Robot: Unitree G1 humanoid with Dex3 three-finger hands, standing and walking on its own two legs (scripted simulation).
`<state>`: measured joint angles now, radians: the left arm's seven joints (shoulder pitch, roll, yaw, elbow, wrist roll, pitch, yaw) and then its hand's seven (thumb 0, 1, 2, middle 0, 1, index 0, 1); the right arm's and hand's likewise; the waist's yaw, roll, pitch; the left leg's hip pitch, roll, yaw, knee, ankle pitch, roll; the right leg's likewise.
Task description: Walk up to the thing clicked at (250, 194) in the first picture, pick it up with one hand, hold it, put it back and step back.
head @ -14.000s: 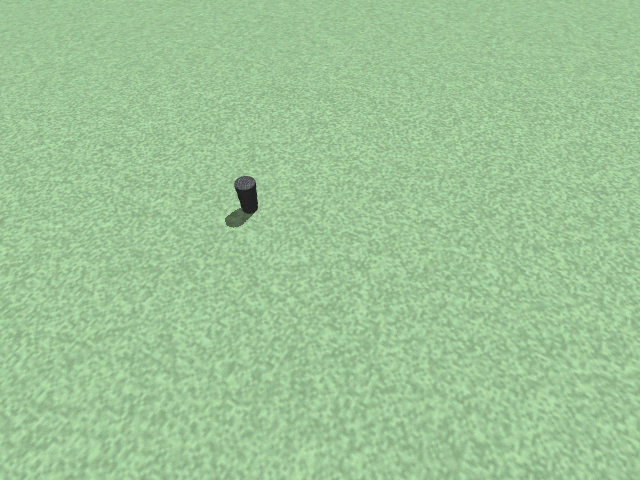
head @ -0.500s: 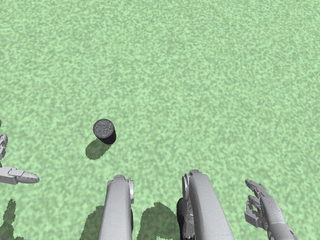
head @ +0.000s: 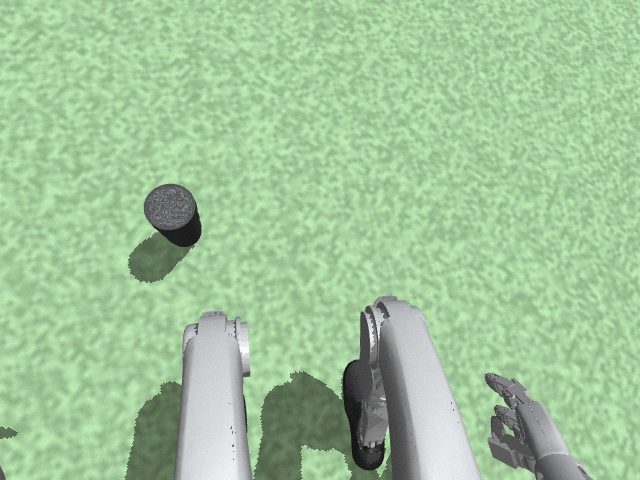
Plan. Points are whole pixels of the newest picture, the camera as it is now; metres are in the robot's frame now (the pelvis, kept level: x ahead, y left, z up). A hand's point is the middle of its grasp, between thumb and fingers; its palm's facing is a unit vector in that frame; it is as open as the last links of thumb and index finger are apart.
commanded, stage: go down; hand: left
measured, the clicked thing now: (178, 220) +0.52 +0.23 -0.37
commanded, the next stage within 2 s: approach in 1.06 s
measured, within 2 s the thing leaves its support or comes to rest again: neither
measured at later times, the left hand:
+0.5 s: hand out of the picture +0.41 +0.40 -0.05, palm faces +0.21 -0.97 -0.10, open 17.2 cm
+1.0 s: hand out of the picture +0.42 +0.41 -0.06, palm faces +0.21 -0.98 -0.08, open 17.1 cm
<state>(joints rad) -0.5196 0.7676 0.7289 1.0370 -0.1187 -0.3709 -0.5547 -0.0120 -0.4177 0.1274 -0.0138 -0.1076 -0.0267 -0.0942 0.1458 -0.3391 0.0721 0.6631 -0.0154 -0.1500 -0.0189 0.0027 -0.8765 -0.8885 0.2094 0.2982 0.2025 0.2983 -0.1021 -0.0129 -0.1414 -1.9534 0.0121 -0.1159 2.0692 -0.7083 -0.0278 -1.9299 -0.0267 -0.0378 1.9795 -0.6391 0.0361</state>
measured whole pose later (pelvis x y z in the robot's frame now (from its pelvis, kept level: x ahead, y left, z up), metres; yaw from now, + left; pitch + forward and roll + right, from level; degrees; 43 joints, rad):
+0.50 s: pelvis -0.01 +0.00 -0.05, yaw -1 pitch +32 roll -7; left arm -0.68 0.88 0.78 1.12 -0.11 -0.39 -0.60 -0.01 -0.48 0.11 -0.02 -0.12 -0.04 -0.11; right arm 0.14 -0.35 0.11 0.67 -0.04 -0.13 0.00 0.00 -0.88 -0.89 0.21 0.30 0.20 0.30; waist -0.13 -0.02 -0.09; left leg -2.10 -0.01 -0.13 2.24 -0.70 -0.02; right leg -2.06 -0.03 -0.04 2.13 -0.63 0.05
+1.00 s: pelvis -0.01 +0.01 -0.07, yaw -2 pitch +31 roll -9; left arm -0.72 0.93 0.80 1.13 -0.12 -0.39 -0.63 -0.01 -0.44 0.10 -0.01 -0.11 -0.03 -0.08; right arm 0.14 -0.36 0.14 0.65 -0.04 -0.11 0.00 0.00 -0.88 -0.89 0.21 0.30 0.20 0.30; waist -0.15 -0.02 -0.07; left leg -2.15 -0.01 -0.14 2.29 -0.70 -0.01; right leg -2.09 -0.03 -0.04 2.16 -0.63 0.05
